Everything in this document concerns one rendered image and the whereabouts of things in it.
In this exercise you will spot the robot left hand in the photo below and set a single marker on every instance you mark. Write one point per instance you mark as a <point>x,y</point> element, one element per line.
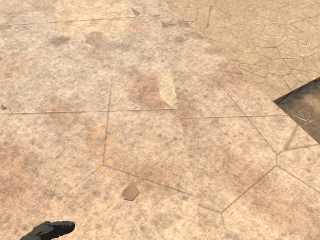
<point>50,230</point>

